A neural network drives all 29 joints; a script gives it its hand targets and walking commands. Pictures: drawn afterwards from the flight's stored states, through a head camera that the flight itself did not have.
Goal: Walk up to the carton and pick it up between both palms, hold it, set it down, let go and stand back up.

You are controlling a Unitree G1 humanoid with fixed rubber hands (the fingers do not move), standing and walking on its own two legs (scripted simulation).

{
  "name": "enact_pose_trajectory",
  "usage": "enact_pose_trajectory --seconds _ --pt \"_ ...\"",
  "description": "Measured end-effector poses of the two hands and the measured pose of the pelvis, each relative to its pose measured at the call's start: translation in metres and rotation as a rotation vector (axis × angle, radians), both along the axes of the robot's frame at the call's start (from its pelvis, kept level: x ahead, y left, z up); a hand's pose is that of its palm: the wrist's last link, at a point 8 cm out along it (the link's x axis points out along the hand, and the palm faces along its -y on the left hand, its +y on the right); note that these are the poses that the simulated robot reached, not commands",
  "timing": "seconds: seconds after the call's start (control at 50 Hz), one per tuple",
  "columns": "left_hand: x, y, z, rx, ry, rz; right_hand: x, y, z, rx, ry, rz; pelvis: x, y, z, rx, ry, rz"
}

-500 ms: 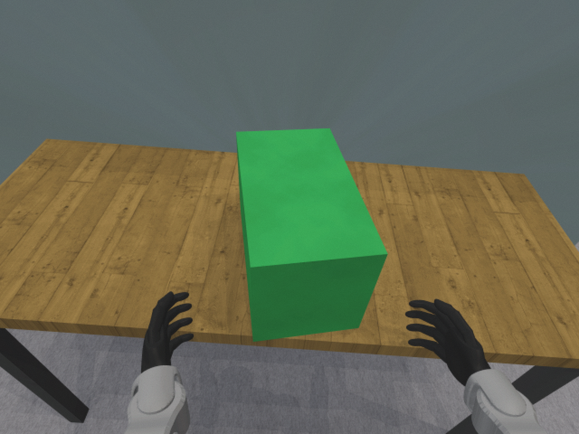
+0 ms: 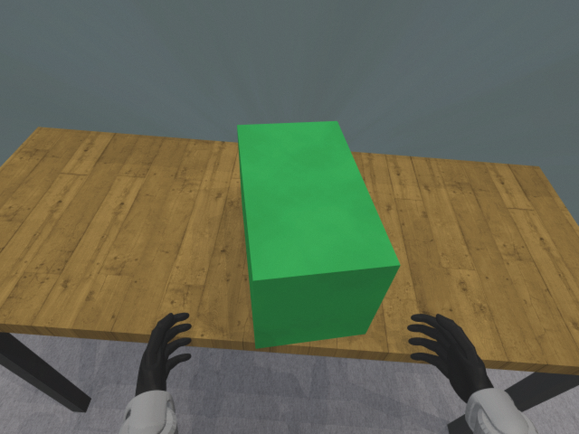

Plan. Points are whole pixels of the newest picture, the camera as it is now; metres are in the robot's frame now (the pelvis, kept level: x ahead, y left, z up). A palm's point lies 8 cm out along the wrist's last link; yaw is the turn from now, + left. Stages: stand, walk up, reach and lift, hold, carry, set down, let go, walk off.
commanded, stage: set down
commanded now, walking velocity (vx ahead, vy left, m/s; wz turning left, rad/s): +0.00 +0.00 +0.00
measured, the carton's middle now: (299, 226) +0.42 +0.01 +0.03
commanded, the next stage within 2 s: let go in 0.64 s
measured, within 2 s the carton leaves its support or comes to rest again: neither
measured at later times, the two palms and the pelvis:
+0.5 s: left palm (149, 413) +0.15 +0.20 -0.05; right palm (462, 390) +0.19 -0.21 +0.00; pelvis +0.00 +0.00 +0.00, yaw +0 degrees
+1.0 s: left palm (146, 426) +0.15 +0.21 -0.09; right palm (457, 391) +0.19 -0.20 +0.00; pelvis +0.00 +0.00 +0.00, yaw +0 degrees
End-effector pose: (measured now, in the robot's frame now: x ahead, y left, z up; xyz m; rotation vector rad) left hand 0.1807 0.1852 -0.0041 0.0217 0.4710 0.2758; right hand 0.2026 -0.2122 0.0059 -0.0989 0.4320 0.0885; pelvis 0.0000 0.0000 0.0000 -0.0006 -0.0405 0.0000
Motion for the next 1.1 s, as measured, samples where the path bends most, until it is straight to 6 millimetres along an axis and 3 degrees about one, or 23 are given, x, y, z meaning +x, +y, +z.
enact_pose_trajectory --seconds 0.08,0.2,0.38,1.1 --pt "-0.007 -0.002 -0.013 -0.010 0.049 -0.023 -0.005 0.000 -0.002 -0.013 0.006 -0.003 -0.001 0.000 0.000 0.000 -0.003 0.000" --pt "-0.010 0.003 -0.013 0.009 0.036 -0.033 -0.010 0.002 -0.007 -0.015 0.013 -0.010 -0.002 0.000 0.000 0.000 -0.015 0.000" --pt "-0.027 0.006 -0.041 0.006 0.158 -0.063 -0.014 0.003 -0.011 -0.060 0.019 -0.011 -0.003 0.000 0.000 0.000 -0.020 0.000" --pt "-0.034 0.026 -0.084 -0.018 0.359 -0.168 -0.016 0.014 -0.010 -0.158 0.005 -0.069 -0.003 0.006 0.000 0.000 -0.020 0.002"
